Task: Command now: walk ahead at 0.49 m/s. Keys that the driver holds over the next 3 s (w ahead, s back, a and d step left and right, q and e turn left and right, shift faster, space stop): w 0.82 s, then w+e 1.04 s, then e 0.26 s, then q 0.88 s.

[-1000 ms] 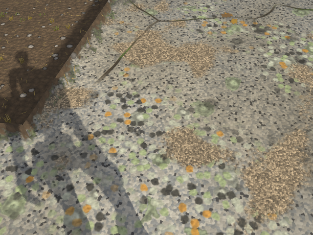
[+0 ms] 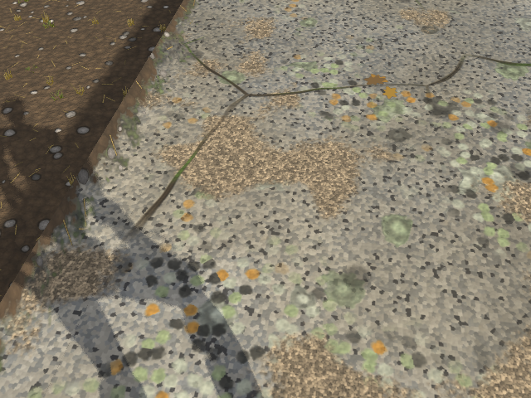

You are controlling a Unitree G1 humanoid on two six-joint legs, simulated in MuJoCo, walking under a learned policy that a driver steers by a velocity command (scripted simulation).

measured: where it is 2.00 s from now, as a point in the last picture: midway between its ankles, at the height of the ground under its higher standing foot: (315, 224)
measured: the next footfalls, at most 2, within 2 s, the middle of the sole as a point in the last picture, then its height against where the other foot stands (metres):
right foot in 0.32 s outside the picture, level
left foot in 0.88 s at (243, 344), level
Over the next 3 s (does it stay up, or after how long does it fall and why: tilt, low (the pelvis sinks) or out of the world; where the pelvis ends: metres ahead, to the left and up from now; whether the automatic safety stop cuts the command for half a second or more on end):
stays up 1.17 -0.19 0.00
